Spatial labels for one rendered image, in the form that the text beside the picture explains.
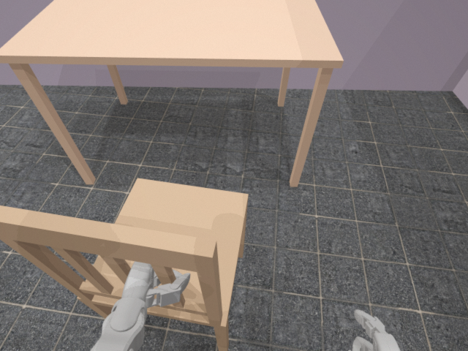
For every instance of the right robot hand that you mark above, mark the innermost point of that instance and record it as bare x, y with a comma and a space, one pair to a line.
382, 341

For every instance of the chair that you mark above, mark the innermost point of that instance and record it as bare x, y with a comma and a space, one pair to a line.
188, 229

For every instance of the left robot hand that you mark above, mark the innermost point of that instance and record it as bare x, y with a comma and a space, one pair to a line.
142, 277

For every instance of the left robot forearm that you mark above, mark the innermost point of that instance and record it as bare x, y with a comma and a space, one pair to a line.
123, 328

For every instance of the table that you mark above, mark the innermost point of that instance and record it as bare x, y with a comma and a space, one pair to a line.
201, 33

